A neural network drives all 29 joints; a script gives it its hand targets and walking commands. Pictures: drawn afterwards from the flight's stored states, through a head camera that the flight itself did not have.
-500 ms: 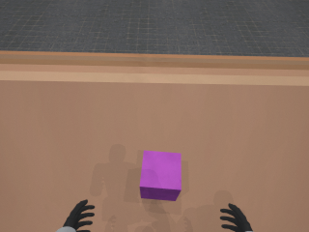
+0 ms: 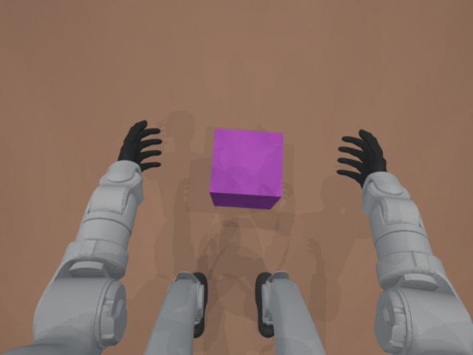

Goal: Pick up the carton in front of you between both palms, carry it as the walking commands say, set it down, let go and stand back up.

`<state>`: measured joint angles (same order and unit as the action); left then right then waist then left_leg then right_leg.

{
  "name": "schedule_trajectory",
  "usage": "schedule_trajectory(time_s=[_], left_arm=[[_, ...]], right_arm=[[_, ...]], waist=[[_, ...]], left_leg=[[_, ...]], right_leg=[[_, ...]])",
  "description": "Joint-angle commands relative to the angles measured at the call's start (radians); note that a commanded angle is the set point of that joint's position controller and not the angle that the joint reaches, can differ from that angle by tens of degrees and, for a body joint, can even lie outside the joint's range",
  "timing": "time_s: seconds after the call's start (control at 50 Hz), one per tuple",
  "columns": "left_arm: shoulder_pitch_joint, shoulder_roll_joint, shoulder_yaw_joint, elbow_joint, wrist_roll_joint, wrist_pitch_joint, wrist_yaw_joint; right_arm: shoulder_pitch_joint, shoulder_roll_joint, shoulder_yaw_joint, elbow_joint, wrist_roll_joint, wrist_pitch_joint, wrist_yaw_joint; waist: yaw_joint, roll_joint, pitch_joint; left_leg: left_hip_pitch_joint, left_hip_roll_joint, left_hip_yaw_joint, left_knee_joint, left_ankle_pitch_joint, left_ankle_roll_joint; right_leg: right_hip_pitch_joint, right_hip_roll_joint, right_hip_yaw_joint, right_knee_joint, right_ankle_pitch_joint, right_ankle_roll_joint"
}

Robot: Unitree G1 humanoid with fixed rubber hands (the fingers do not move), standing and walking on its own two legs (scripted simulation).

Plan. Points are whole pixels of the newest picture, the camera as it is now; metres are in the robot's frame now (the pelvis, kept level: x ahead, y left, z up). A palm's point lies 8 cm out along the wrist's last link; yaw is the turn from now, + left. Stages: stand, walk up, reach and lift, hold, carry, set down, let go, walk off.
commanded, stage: reach and lift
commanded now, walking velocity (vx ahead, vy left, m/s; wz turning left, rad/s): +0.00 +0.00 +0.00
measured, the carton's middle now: (245, 172) +0.55 -0.04 -0.55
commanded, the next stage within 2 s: none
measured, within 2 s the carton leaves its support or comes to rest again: neither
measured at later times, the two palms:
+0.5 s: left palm (160, 106) +0.57 +0.15 -0.15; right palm (348, 117) +0.55 -0.23 -0.14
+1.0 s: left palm (181, 155) +0.55 +0.15 -0.39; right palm (315, 164) +0.53 -0.23 -0.39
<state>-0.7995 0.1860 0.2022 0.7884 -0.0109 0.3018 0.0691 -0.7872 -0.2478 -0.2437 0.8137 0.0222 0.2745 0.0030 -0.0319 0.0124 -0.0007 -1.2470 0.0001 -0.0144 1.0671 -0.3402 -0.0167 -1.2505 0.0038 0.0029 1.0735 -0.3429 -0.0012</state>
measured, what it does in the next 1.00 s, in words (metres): lowers itself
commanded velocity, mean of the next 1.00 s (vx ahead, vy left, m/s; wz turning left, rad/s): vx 0.00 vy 0.00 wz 0.00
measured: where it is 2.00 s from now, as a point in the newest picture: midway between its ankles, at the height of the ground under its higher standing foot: (230, 316)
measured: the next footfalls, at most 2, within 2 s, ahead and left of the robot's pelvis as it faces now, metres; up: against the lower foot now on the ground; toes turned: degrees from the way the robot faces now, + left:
none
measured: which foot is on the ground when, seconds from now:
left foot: down 0.00-1.00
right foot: down 0.00-1.00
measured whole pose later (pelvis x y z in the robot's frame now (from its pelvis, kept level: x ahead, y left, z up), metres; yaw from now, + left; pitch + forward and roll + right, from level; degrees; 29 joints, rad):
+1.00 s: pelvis -0.03 +0.01 -0.24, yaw +0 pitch +46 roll +1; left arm -1.48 0.35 0.15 1.00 -0.14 0.17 0.14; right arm -1.46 -0.41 -0.22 1.03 0.14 0.15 -0.06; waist -0.04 0.02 0.20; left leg -2.18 -0.07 -0.04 1.94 -0.56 -0.05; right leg -2.20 0.06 0.06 1.94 -0.55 0.05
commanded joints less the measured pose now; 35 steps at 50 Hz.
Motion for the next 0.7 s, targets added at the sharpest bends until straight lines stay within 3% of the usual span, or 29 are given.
schedule_trajectory(time_s=[0.0,0.1,0.22,0.34,0.44,0.48,0.58,0.68], left_arm=[[-0.36,0.128,0.036,-0.049,0.002,-0.035,0.012],[-0.566,0.172,0.052,0.028,-0.007,-0.061,0.016],[-0.744,0.202,0.08,0.085,0.008,-0.095,0.006],[-0.748,0.188,0.126,0.07,0.064,-0.126,-0.006],[-0.682,0.133,0.168,0.056,0.109,-0.169,-0.02],[-0.667,0.111,0.18,0.054,0.123,-0.184,-0.022],[-0.633,0.08,0.197,0.073,0.15,-0.198,-0.014],[-0.683,0.116,0.153,0.062,0.105,-0.2,0.018]], right_arm=[[-0.35,-0.143,-0.04,-0.05,0.001,-0.034,-0.012],[-0.549,-0.171,-0.056,0.019,0.009,-0.058,-0.024],[-0.713,-0.195,-0.099,0.058,-0.015,-0.092,-0.021],[-0.723,-0.184,-0.151,0.03,-0.063,-0.122,-0.005],[-0.655,-0.124,-0.205,0.021,-0.112,-0.163,0.018],[-0.635,-0.102,-0.228,0.025,-0.132,-0.176,0.022],[-0.595,-0.084,-0.258,0.061,-0.158,-0.197,0.023],[-0.647,-0.137,-0.222,0.062,-0.117,-0.207,0.003]], waist=[[-0.012,-0.013,-0.745],[-0.019,-0.007,-0.858],[-0.035,0.005,-0.975],[-0.034,0.006,-1.156],[-0.033,-0.007,-1.099],[-0.036,-0.004,-1.057],[-0.035,0.029,-0.98],[-0.039,0.032,-1.038]], left_leg=[[0.305,-0.056,0.04,-0.097,0.061,-0.017],[0.268,-0.062,0.045,-0.084,0.063,-0.017],[0.26,-0.07,0.04,-0.063,0.179,-0.018],[0.296,-0.08,0.035,-0.037,0.453,-0.017],[0.131,-0.075,0.02,-0.003,0.582,-0.021],[0.056,-0.072,0.019,0.026,0.567,-0.025],[-0.047,-0.074,0.022,0.174,0.483,-0.039],[-0.14,-0.087,0.031,0.382,0.425,-0.048]], right_leg=[[0.335,0.042,-0.031,-0.121,0.12,0.041],[0.31,0.043,-0.033,-0.109,0.127,0.042],[0.287,0.047,-0.037,-0.084,0.253,0.042],[0.367,0.055,-0.024,-0.051,0.544,0.04],[0.319,0.045,0.009,-0.001,0.737,0.038],[0.255,0.042,0.012,0.032,0.729,0.041],[-0.023,0.051,-0.008,0.158,0.564,0.054],[-0.159,0.062,-0.024,0.354,0.484,0.065]])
